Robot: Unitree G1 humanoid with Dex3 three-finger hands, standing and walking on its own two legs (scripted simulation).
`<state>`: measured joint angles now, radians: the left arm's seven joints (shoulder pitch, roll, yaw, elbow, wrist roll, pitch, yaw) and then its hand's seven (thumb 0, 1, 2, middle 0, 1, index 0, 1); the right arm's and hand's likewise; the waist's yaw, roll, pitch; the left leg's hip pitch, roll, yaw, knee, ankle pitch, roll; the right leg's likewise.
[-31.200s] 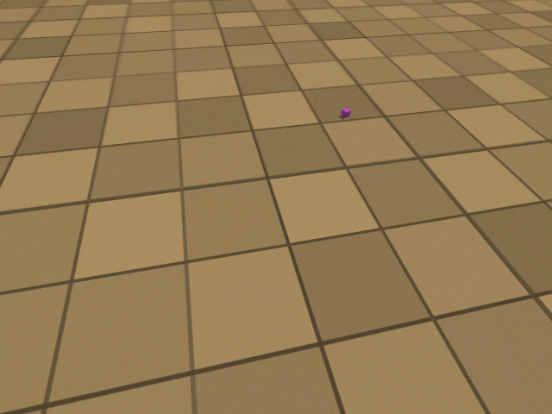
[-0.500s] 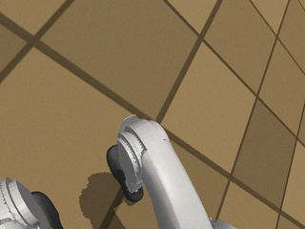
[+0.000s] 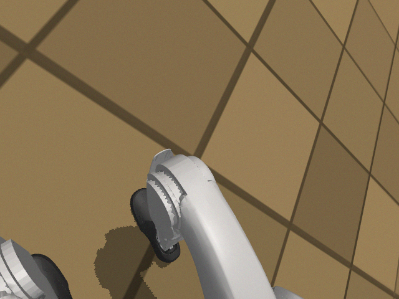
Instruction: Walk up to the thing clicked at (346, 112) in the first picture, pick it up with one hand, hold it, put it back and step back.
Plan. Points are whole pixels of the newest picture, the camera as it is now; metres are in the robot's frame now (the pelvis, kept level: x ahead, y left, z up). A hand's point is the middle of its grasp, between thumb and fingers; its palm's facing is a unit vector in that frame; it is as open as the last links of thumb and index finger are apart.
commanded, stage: rest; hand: left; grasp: from above
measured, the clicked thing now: out of the picture +0.46 +0.32 -0.30
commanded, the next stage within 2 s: open in 0.16 s
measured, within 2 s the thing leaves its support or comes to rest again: neither
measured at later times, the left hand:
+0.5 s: hand out of the picture +0.45 +0.30 -0.26, palm faces -0.11 -0.43 -0.90, open 7.3 cm
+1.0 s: hand out of the picture +0.45 +0.30 -0.26, palm faces -0.10 -0.43 -0.90, open 11.6 cm
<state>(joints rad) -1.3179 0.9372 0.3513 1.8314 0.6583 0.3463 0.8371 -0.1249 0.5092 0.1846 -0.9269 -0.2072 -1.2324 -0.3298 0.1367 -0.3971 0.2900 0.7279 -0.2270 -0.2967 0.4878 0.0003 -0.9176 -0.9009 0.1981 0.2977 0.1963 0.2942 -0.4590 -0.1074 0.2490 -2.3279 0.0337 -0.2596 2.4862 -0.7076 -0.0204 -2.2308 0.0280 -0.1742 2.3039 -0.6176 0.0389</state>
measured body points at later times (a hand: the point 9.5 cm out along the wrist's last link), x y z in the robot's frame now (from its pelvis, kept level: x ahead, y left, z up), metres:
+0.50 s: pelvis -0.01 +0.00 +0.00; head +0.30 +0.10 +0.31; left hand +0.46 +0.32 -0.21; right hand -0.02 -0.24 -0.04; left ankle +0.06 +0.13 -0.29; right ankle +0.12 -0.12 -0.29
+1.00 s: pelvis +0.00 +0.00 +0.00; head +0.31 +0.10 +0.31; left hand +0.46 +0.32 -0.21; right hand -0.01 -0.24 -0.04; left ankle +0.06 +0.13 -0.29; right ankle +0.12 -0.12 -0.29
